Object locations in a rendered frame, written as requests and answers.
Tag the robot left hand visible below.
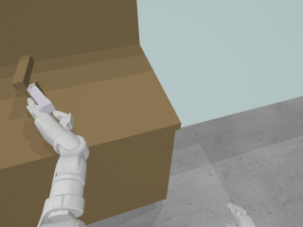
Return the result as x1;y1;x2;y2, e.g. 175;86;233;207
27;97;74;147

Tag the tap lever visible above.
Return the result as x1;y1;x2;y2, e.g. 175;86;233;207
27;83;56;114

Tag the robot right hand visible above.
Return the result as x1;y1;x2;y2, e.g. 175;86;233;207
225;203;256;227

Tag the counter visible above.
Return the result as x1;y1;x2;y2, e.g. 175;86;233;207
0;0;182;227

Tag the left robot forearm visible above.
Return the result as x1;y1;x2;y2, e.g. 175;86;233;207
37;131;90;227

